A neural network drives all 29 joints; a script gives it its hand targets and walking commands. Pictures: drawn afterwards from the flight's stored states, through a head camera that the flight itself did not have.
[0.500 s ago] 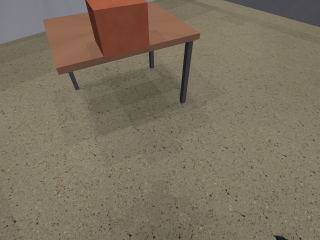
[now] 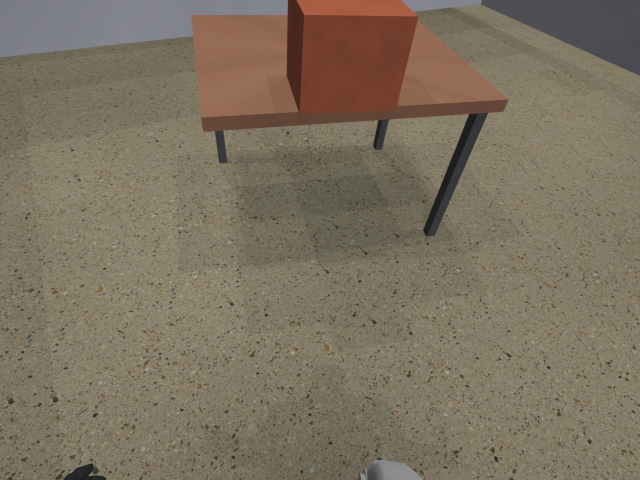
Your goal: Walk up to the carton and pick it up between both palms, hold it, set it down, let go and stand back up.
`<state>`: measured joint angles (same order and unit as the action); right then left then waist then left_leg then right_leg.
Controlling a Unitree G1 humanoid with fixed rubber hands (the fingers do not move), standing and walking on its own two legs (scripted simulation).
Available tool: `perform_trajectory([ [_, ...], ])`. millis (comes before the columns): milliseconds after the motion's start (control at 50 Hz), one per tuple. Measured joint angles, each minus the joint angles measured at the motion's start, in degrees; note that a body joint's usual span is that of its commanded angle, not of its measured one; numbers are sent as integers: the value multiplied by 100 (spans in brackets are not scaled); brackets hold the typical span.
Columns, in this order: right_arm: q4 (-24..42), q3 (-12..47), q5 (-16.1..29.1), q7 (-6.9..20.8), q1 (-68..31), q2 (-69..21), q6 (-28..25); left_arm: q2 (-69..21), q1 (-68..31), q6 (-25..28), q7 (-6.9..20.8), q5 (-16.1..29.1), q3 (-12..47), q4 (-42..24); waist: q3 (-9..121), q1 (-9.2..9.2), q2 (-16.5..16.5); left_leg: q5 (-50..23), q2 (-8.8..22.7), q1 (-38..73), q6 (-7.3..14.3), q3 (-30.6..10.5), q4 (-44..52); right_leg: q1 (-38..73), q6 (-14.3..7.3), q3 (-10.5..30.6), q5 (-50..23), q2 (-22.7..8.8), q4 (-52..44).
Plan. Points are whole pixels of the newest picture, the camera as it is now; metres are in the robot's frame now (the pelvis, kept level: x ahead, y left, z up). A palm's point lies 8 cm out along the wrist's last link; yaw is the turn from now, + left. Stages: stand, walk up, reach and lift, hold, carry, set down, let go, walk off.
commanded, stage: walk up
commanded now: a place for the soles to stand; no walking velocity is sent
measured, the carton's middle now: (344, 50) +1.18 -0.08 +0.04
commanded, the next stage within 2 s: none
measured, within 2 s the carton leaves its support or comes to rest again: neither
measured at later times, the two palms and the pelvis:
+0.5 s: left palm (85, 469) +0.18 +0.31 -0.11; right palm (553, 367) +0.30 -0.36 -0.08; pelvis +0.16 -0.04 -0.02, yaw +9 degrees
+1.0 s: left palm (146, 362) +0.32 +0.27 -0.11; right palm (529, 285) +0.47 -0.40 -0.10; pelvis +0.32 -0.08 -0.03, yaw +11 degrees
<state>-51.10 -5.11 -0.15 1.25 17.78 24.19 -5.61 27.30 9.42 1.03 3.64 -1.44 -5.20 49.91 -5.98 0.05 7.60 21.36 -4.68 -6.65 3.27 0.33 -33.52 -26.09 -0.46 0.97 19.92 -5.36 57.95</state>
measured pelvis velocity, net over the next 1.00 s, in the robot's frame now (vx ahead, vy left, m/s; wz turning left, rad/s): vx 0.32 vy -0.08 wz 0.19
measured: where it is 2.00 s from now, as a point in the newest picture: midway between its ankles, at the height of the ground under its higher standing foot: (347, 357)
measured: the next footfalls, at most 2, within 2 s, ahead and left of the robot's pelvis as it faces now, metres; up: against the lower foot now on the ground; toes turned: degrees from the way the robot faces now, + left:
right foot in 0.18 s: +0.27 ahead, -0.15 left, +0.00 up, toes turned +0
left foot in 0.48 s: +0.27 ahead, +0.10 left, +0.00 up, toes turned +13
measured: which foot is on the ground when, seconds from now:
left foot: down 0.00-0.24, up 0.26-0.46, down 0.48-0.86, up 0.88-1.00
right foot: up 0.00-0.16, down 0.18-0.50, up 0.52-0.80, down 0.82-1.00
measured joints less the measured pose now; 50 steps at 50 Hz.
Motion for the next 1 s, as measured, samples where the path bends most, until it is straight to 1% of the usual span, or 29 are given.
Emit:
perform_trajectory([
  [60,121,25,-59,-25,104,-33,-37,-91,-70,-57,63,-21,-7,-92,-52,-37,6,69,-49,333,-24,-72,212,-127,10,-61,-319,-45,-794],
  [120,243,54,-103,-38,199,-25,-61,-147,-137,-60,139,-25,-54,-178,-29,-53,-46,237,-37,589,-97,-134,293,-153,-99,-62,-595,-7,-1386],
  [180,350,53,-135,-63,236,53,-54,-200,-154,17,190,-25,-135,-266,9,-78,-253,624,90,713,-206,-232,14,133,-223,-106,-519,157,-1977],
  [200,375,46,-136,-77,228,114,-46,-234,-157,64,182,-30,-166,-293,-9,-93,-428,841,219,652,-215,-298,-331,236,-191,-192,-917,269,-2053],
  [220,393,47,-108,-93,194,136,-33,-233,-147,119,160,-42,-189,-352,-28,-122,-542,851,301,392,-165,-363,-985,260,-154,-310,-1274,313,-1996],
  [260,418,93,-92,-119,53,149,2,-243,-112,179,104,7,-195,-415,-90,-123,-724,624,298,-317,-85,-549,-2535,288,-81,-497,-1022,381,-1759],
  [280,422,124,-73,-116,-13,163,2,-262,-96,177,86,16,-189,-415,-118,-107,-811,558,302,-646,-37,-580,-3106,352,-93,-580,-870,415,-1747],
  [320,422,164,-30,-84,-109,181,-15,-298,-45,176,63,27,-186,-414,-152,-47,-934,433,417,-1189,-29,-464,-3597,500,-153,-729,-730,455,-1821],
  [360,391,172,-29,-37,-170,189,-16,-313,48,194,51,24,-179,-416,-126,21,-999,446,599,-1597,-55,-294,-3414,615,-177,-869,-696,466,-1935],
  [400,357,171,-46,7,-193,189,-8,-286,156,201,49,-10,-174,-428,-89,93,-993,626,769,-1835,-123,-141,-2797,701,-200,-987,-620,454,-1994],
  [440,320,148,-52,45,-202,168,-6,-207,263,177,66,-43,-175,-457,-53,168,-894,747,868,-1931,-151,-16,-2021,736,-194,-1075,-494,395,-1946],
  [460,303,127,-54,53,-195,162,-24,-160,304,157,79,-51,-175,-465,-44,216,-823,640,889,-1896,-153,50,-1574,741,-174,-1095,-409,354,-1875],
  [480,286,100,-63,54,-172,159,-55,-110,344,126,96,-56,-171,-468,-36,269,-734,208,884,-1805,-158,133,-1174,731,-158,-1090,-291,299,-1746],
  [500,272,60,-90,42,-140,151,-94,-63,383,82,105,-68,-172,-465,-36,332,-593,-406,819,-1718,-171,221,-1018,684,-167,-1021,-54,203,-1504],
  [520,283,24,-136,14,-75,170,-130,-48,427,27,104,-76,-168,-447,4,368,-471,-623,745,-1705,-177,296,-1052,565,-197,-882,492,151,-1143],
  [540,305,0,-178,-25,8,228,-155,-75,459,-35,94,-86,-165,-413,85,359,-422,-547,705,-1750,-163,320,-1163,353,-173,-654,939,213,-660],
  [560,314,-15,-177,-72,56,291,-158,-101,477,-75,85,-88,-154,-369,130,308,-405,-397,686,-1757,-129,310,-1248,139,-152,-425,1118,320,-137],
  [600,313,-47,-117,-155,55,333,-147,-70,500,-90,78,-64,-127,-260,154,188,-280,-210,649,-1626,-131,328,-1246,-192,-112,-94,818,411,582],
  [640,305,-74,-92,-198,29,318,-153,-2,512,-73,79,-73,-132,-142,189,74,-121,-135,618,-1449,-177,369,-1170,-397,-67,18,462,308,783],
  [700,281,-90,-105,-188,13,347,-159,49,487,-79,145,-49,-161,-51,237,-24,-59,29,669,-1232,-253,388,-1160,-466,-34,-15,197,78,399],
  [760,243,-91,-145,-169,15,418,-162,79,405,-70,227,-25,-212,-25,275,-34,-133,269,802,-1074,-347,401,-1255,-354,-56,1,281,-59,-312],
  [800,204,-101,-178,-150,3,472,-137,94,348,-50,263,-14,-260,-11,300,-35,-242,473,925,-1000,-430,380,-1389,-194,-98,3,397,-71,-744],
  [820,183,-110,-190,-138,-6,500,-118,99,333,-24,269,-2,-285,1,318,-36,-321,600,1004,-979,-467,349,-1495,-79,-106,-42,270,-53,-936],
  [840,151,-115,-204,-135,-36,538,-95,80,320,16,262,7,-312,25,296,-43,-471,755,1135,-958,-479,269,-1650,31,10,-144,-111,32,-1032],
  [860,123,-116,-205,-135,-58,573,-75,47,311,73,244,7,-334,36,254,-69,-682,930,1289,-989,-370,98,-1889,134,114,-308,-254,160,-1011],
  [880,89,-110,-174,-143,-84,546,-54,51,336,140,208,3,-337,12,255,-82,-784,979,1285,-1141,-244,-106,-2277,156,176,-421,-163,222,-910],
  [920,35,-38,-124,-191,-183,432,-20,52,395,203,144,61,-288,-43,247,-51,-834,912,1009,-1528,-156,-402,-3132,227,171,-537,108,231,-807],
  [960,28,53,-82,-198,-297,370,-53,-22,451,231,72,96,-220,-82,193,37,-932,798,900,-1825,-101,-345,-3529,400,107,-631,208,257,-902],
  [1000,55,106,-57,-190,-422,298,-103,-66,530,256,15,93,-154,-93,157,136,-956,1039,854,-2002,-75,-148,-3282,524,94,-679,260,241,-982],
])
